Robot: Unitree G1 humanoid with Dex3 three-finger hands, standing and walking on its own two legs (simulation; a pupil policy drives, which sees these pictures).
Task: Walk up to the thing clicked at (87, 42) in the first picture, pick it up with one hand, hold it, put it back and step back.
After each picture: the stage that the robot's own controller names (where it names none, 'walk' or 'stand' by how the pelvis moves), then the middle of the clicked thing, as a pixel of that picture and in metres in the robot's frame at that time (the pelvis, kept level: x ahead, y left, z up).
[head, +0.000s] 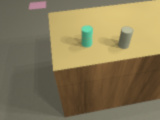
stand; (87, 36) +0.75 -0.01 -0.09
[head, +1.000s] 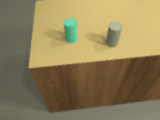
rise first; (70, 31) +0.69 +0.08 -0.06
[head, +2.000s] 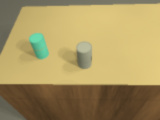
stand; (39, 46) +0.58 +0.23 -0.05
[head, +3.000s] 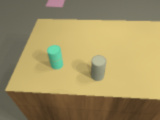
stand; (55, 57) +0.58 +0.16 -0.09
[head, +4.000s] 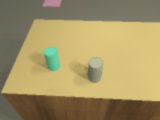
stand; (52, 59) +0.57 +0.17 -0.10
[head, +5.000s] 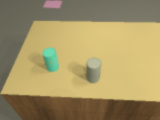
stand; (51, 60) +0.57 +0.18 -0.10
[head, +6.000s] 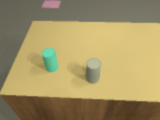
stand; (50, 60) +0.57 +0.18 -0.10
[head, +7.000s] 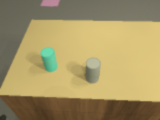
rise first; (49, 60) +0.56 +0.19 -0.09
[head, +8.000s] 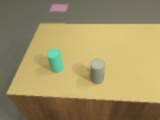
go down; (55, 61) +0.57 +0.18 -0.09
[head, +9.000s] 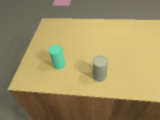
go down; (57, 57) +0.57 +0.17 -0.09
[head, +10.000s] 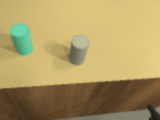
go down; (22, 40) +0.56 +0.18 -0.03
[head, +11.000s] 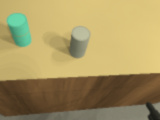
close in; (20, 31) +0.57 +0.18 -0.02
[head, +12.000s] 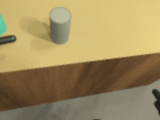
close; out of the picture +0.59 +0.20 +0.02
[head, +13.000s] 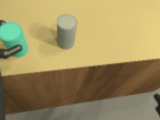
lift; (15, 41) +0.50 +0.16 +0.01
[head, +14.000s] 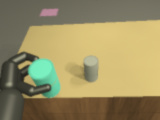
lift; (46, 79) +0.31 +0.12 +0.13
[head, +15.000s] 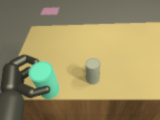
hold; (45, 81) +0.32 +0.13 +0.11
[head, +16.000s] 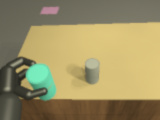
hold; (42, 82) +0.32 +0.14 +0.10
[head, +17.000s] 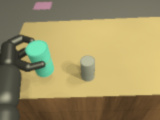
crouch; (41, 59) +0.40 +0.14 +0.11
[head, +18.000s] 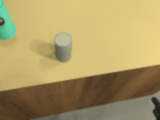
lower; out of the picture +0.54 +0.17 +0.10
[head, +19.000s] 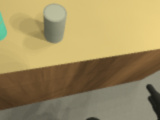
lower; out of the picture +0.55 +0.17 +0.02
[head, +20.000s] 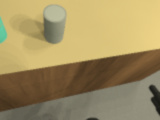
lower; out of the picture +0.54 +0.17 +0.02
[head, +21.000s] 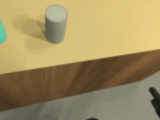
lower; out of the picture +0.54 +0.18 +0.02
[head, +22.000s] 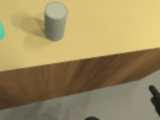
lower; out of the picture +0.55 +0.18 +0.03
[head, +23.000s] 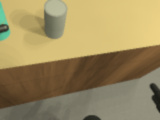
open; out of the picture +0.55 +0.16 +0.03
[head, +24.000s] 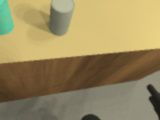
rise; out of the picture +0.55 +0.16 +0.03
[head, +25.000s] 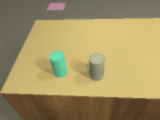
sink last; (58, 64) +0.52 +0.15 -0.04
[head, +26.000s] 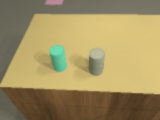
stand; (58, 59) +0.53 +0.14 -0.04
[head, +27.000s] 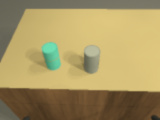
stand; (51, 56) +0.52 +0.15 -0.03
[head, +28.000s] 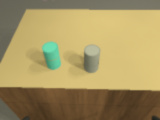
stand; (52, 56) +0.53 +0.15 -0.03
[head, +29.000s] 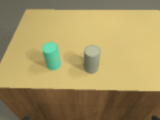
stand; (52, 56) +0.52 +0.15 -0.03
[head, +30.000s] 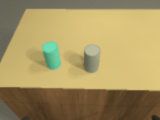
stand; (52, 56) +0.52 +0.15 -0.03
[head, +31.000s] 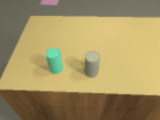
stand; (54, 61) +0.53 +0.15 -0.07
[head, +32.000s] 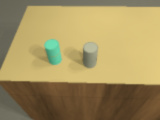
walk; (53, 52) +0.56 +0.15 -0.08
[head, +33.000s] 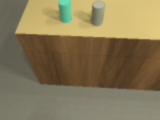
walk; (65, 10) +0.79 +0.10 -0.06
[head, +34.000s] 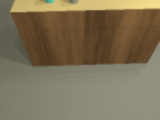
stand; out of the picture +1.11 +0.25 -0.07
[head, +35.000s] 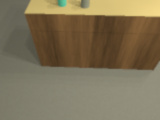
stand; out of the picture +1.14 +0.16 -0.09
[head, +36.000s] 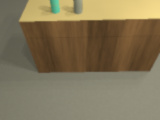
stand; (54, 4) +1.13 +0.20 -0.10
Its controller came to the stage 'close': yes
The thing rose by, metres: 0.21
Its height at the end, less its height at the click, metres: +0.00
